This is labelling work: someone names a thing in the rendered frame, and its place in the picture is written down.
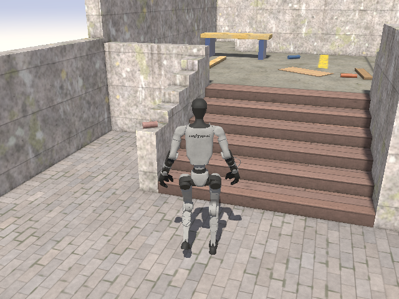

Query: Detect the stairs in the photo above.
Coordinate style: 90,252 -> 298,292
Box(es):
158,88 -> 376,227

